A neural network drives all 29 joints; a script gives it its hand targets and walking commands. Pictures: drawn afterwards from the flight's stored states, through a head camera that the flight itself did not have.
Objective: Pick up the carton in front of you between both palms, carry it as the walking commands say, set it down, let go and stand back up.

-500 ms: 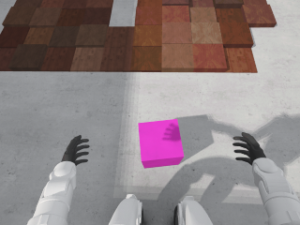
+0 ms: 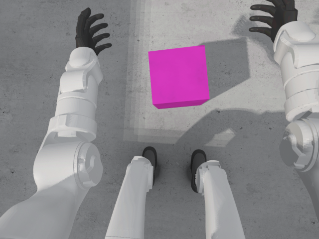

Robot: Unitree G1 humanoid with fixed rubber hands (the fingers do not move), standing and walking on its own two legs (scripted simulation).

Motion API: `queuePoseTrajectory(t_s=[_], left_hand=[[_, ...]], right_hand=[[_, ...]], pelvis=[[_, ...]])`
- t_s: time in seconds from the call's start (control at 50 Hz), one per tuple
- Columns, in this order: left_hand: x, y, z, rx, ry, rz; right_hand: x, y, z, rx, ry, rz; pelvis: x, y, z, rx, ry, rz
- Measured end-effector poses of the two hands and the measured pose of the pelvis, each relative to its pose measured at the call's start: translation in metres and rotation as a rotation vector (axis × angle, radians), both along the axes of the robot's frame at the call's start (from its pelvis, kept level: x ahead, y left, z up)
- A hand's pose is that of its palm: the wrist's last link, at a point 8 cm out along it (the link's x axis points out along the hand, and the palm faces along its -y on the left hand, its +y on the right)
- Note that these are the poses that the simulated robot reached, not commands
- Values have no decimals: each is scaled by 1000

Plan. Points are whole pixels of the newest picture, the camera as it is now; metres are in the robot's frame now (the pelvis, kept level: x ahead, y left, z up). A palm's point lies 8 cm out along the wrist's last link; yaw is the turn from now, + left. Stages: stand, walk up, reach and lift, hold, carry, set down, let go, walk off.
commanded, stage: reach and lift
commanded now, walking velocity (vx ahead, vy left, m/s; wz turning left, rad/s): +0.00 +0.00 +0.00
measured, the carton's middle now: (177, 82) +0.54 +0.01 -0.53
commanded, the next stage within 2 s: none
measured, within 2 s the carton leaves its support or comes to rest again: leaves its support in 1.82 s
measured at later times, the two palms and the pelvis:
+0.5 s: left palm (117, 72) +0.51 +0.20 -0.29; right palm (240, 62) +0.55 -0.18 -0.29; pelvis +0.02 +0.01 -0.13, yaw +2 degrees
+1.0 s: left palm (132, 83) +0.51 +0.19 -0.46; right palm (223, 75) +0.56 -0.17 -0.46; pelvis -0.02 +0.00 -0.28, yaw +2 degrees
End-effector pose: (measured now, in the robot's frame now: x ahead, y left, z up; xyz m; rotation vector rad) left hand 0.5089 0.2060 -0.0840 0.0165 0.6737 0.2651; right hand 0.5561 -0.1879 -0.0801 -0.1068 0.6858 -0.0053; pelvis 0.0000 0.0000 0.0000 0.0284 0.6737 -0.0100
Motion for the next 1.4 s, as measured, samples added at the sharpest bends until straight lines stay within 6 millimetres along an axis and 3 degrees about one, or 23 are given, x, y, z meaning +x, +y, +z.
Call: queuePoseTrajectory(t_s=[0.12,0.26,0.36,0.5,0.66,0.78,0.96,1.06,1.18,1.4], left_hand=[[18,-7,-23,-1,-26,0],[16,-6,-70,-5,-7,8],[8,-3,-124,-8,18,13],[5,-2,-206,-4,18,0],[4,-4,-272,-7,16,-3],[4,-9,-309,-18,45,-11],[4,-12,-369,-22,82,-27],[6,-12,-381,-22,71,-18],[10,-14,-375,-22,53,-19],[6,-25,-368,-38,60,-37]], right_hand=[[22,6,-24,4,-25,5],[20,12,-73,14,-8,-13],[7,14,-130,7,18,-32],[-2,8,-214,-13,4,-47],[0,7,-277,-13,-11,-53],[1,15,-314,-7,22,-47],[-1,18,-375,-3,49,-49],[2,19,-388,-10,34,-35],[11,27,-379,-1,11,-16],[1,34,-374,9,33,-6]], pelvis=[[15,-1,-2,4,88,-2],[33,0,-22,9,205,3],[33,1,-59,12,269,12],[16,5,-131,12,259,19],[-11,7,-205,14,143,20],[-24,6,-239,16,64,22],[-26,5,-272,17,-4,27],[-21,4,-281,18,-48,28],[-16,4,-286,22,-40,28],[-20,4,-279,21,-20,30]])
